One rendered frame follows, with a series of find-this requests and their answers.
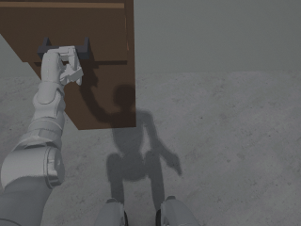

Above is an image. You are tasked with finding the handle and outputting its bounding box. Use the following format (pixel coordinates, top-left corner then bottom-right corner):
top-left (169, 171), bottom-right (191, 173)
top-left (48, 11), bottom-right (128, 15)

top-left (37, 37), bottom-right (90, 60)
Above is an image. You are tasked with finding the robot left upper arm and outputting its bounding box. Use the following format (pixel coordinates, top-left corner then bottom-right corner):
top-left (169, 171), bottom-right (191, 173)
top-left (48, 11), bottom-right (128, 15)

top-left (0, 146), bottom-right (66, 226)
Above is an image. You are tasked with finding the right robot shin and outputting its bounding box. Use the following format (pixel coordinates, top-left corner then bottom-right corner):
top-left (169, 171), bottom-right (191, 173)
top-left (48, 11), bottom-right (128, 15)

top-left (161, 195), bottom-right (176, 226)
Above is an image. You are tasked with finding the drawer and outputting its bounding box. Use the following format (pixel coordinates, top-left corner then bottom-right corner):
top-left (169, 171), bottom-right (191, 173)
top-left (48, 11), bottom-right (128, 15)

top-left (0, 0), bottom-right (128, 62)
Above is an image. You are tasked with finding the robot left thigh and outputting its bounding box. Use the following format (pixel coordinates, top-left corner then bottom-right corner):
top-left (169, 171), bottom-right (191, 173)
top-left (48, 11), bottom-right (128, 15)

top-left (93, 202), bottom-right (125, 226)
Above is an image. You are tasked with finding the left robot hand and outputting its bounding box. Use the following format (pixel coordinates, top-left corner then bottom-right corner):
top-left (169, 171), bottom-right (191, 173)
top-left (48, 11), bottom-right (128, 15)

top-left (40, 46), bottom-right (84, 89)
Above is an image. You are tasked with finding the cabinet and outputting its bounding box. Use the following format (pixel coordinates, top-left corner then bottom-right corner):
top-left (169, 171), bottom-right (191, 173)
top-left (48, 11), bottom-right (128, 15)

top-left (0, 0), bottom-right (136, 130)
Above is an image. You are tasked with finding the robot left forearm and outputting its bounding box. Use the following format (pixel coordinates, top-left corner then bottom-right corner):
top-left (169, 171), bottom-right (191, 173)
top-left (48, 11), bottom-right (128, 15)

top-left (0, 81), bottom-right (66, 190)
